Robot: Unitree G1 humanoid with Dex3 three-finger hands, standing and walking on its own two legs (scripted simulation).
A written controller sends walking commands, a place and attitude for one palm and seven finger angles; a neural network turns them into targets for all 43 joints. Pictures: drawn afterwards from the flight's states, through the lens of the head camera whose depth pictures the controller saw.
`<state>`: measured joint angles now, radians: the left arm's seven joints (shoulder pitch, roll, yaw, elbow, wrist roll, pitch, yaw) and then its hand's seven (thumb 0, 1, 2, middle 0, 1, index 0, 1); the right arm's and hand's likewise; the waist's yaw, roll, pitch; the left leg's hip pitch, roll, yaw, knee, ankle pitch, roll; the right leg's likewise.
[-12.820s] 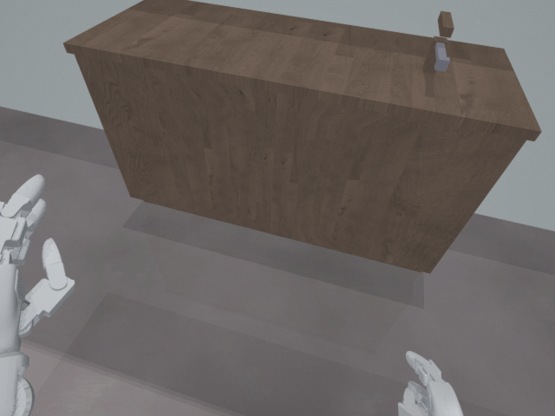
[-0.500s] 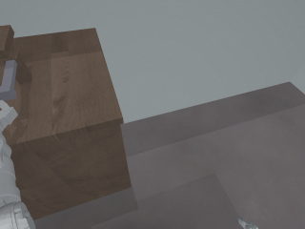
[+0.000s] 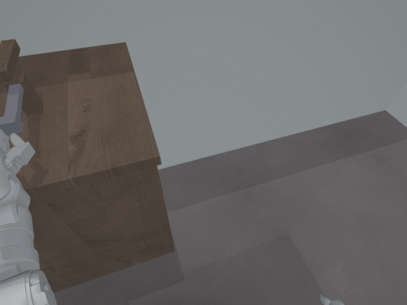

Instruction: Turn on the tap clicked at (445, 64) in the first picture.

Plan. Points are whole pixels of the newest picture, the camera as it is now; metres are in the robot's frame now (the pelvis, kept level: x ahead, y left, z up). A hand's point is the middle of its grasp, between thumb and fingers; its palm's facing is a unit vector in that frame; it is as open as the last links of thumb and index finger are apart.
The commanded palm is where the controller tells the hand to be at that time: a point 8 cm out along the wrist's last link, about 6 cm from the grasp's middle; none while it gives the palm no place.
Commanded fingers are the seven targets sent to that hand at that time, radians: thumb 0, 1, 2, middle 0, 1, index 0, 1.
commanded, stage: push the lever round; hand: left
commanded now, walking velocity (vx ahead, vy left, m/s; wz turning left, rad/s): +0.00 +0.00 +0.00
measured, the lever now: (11, 124) +0.42 +0.39 +0.13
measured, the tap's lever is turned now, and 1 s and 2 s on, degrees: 2 24 53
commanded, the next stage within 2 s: none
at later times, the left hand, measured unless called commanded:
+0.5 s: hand (55, 139) +0.39 +0.31 +0.11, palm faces +0.68 -0.73 -0.06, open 7.9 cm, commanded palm +0.35 +0.33 +0.11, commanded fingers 0.00 0.90 0.90 -0.15 -0.15 -0.15 -0.15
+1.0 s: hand (73, 131) +0.42 +0.28 +0.11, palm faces +0.76 -0.64 -0.07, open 7.9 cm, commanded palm +0.37 +0.30 +0.11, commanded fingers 0.00 0.90 0.90 -0.15 -0.15 -0.15 -0.15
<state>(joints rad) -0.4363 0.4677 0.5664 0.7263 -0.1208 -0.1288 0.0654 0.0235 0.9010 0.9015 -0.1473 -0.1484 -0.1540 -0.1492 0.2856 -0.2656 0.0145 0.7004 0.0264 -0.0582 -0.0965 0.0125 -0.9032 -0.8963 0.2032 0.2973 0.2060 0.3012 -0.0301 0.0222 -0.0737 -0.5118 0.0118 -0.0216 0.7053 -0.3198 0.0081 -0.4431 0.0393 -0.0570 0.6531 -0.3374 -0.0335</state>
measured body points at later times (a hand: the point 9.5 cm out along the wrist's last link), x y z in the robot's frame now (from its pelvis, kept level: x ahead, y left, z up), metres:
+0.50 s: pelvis +0.01 +0.00 +0.00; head +0.03 +0.00 +0.45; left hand +0.35 +0.34 +0.12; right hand +0.11 -0.26 -0.11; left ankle +0.02 +0.11 -0.72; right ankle -0.01 -0.10 -0.72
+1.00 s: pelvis +0.00 +0.00 +0.00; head +0.02 +0.00 +0.45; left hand +0.37 +0.31 +0.12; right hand +0.11 -0.26 -0.12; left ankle +0.02 +0.11 -0.72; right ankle -0.01 -0.10 -0.72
